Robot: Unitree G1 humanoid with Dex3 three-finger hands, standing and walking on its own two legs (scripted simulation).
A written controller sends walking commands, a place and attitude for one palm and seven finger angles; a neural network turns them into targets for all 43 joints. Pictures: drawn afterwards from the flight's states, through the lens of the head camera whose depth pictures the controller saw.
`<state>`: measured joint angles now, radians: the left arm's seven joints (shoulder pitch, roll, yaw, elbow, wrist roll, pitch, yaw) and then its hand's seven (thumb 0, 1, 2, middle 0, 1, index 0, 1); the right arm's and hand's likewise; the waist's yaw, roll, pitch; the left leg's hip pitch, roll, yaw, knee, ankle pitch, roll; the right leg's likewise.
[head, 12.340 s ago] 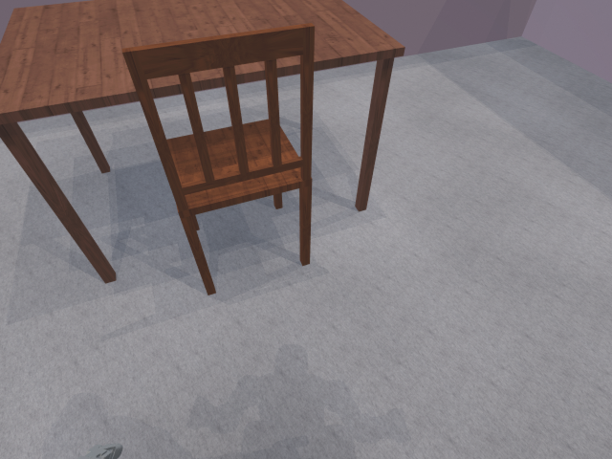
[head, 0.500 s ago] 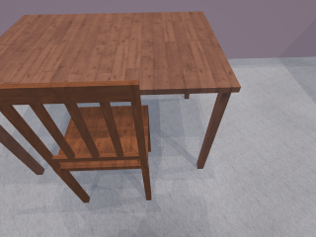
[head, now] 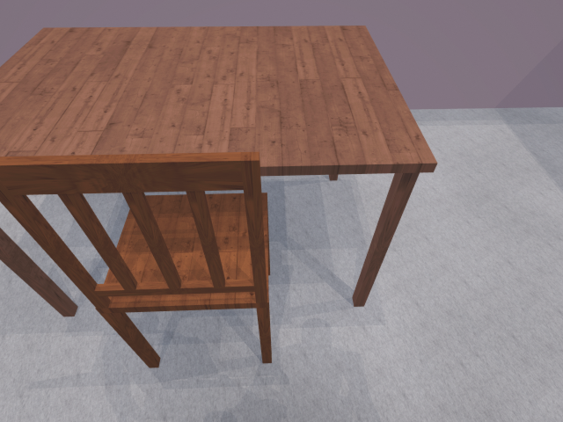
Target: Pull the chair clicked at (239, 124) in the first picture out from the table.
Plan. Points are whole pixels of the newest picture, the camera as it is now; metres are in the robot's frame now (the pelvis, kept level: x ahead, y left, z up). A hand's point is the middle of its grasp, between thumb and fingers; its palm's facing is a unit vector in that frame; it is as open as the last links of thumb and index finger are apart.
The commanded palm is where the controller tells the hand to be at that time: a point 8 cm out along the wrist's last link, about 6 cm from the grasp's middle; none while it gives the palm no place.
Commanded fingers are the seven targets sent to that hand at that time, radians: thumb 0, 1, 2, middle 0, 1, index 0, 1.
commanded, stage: come to a stop and stand still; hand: left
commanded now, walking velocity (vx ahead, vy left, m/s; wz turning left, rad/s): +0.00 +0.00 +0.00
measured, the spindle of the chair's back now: (157, 245) +0.43 +0.27 -0.07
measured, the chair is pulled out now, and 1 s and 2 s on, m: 0.00 0.00 0.00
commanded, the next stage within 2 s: look again from close up in 0.22 s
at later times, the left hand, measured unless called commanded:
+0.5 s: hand out of the picture -0.01 +0.20 -0.18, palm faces -0.01 -0.98 -0.19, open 7.3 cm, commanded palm none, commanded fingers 0.00 0.90 0.90 -0.20 -0.30 -0.20 -0.30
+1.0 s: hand out of the picture -0.04 +0.24 -0.18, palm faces -0.02 -0.98 -0.21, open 7.3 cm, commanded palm none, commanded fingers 0.00 0.90 0.90 -0.20 -0.30 -0.20 -0.30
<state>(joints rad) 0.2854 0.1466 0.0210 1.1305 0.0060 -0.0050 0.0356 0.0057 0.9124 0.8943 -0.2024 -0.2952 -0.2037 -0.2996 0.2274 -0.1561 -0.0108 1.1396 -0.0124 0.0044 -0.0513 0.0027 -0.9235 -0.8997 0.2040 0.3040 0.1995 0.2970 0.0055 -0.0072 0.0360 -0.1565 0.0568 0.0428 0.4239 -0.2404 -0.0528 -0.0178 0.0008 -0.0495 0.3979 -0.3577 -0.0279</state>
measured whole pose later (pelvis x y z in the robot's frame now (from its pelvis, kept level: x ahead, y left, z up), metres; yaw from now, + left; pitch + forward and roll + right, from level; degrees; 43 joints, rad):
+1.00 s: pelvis -0.04 +0.05 +0.00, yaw -2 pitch -1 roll +0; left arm 0.31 0.20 -0.01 1.06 0.02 0.00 0.03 0.01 0.91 0.89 -0.20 -0.30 -0.20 -0.30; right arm 0.24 -0.17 0.01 1.08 -0.01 0.00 -0.01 0.00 -0.91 -0.90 0.21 0.30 0.20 0.30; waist 0.01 -0.02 0.05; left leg -0.26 0.01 0.08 0.50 -0.23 0.03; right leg -0.13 -0.06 0.00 0.47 -0.33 0.04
